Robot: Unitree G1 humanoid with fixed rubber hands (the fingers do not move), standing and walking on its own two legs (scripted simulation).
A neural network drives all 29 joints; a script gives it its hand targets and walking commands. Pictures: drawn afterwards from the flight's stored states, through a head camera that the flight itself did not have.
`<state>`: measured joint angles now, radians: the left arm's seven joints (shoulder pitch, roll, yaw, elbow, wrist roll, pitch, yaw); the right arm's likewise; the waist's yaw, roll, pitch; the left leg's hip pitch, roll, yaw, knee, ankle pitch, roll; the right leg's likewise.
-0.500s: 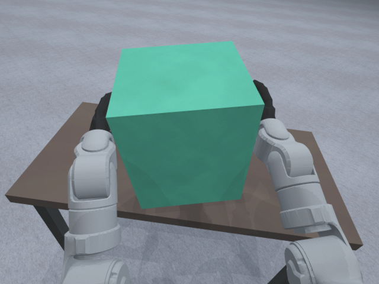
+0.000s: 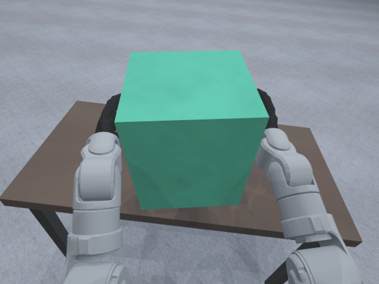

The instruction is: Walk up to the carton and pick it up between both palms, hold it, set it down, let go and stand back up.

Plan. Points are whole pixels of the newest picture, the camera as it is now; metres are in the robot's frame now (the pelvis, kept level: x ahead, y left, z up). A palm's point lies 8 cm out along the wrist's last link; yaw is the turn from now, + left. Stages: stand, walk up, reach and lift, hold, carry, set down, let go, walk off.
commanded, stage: hold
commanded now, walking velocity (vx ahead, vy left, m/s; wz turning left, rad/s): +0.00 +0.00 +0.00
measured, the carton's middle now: (188, 133) +0.39 +0.01 +0.16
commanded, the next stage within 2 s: none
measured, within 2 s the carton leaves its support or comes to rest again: neither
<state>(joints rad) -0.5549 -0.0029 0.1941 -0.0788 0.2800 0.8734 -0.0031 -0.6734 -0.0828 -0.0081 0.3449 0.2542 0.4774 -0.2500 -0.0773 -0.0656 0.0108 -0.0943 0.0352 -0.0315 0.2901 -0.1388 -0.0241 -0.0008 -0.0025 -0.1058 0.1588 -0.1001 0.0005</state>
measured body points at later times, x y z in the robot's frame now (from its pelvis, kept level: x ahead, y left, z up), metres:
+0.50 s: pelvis +0.01 +0.00 +0.00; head -0.02 +0.03 +0.45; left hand +0.34 +0.17 +0.20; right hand +0.36 -0.13 +0.20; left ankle +0.02 +0.13 -0.75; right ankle +0.00 -0.12 -0.75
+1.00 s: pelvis -0.03 -0.01 +0.00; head -0.05 +0.03 +0.45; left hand +0.34 +0.16 +0.19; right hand +0.36 -0.14 +0.19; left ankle +0.02 +0.13 -0.75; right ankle +0.00 -0.12 -0.75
